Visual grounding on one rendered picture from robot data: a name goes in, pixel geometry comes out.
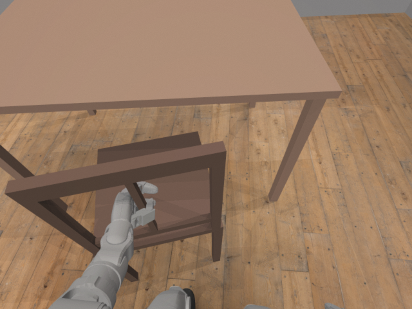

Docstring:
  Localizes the left robot shin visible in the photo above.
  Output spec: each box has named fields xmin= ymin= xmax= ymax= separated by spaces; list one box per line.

xmin=169 ymin=286 xmax=186 ymax=294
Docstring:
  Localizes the chair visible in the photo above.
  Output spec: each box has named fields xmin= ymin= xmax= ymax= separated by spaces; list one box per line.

xmin=5 ymin=131 xmax=227 ymax=282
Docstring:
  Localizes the left robot hand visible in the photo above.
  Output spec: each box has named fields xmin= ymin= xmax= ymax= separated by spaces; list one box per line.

xmin=111 ymin=182 xmax=158 ymax=229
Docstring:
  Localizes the robot left thigh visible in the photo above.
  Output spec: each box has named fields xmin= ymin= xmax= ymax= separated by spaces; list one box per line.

xmin=147 ymin=290 xmax=191 ymax=309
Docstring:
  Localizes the table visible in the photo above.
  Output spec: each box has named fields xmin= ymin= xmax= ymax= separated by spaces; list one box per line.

xmin=0 ymin=0 xmax=342 ymax=212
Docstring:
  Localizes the robot left forearm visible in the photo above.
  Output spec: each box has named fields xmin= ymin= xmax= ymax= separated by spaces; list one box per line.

xmin=49 ymin=220 xmax=134 ymax=309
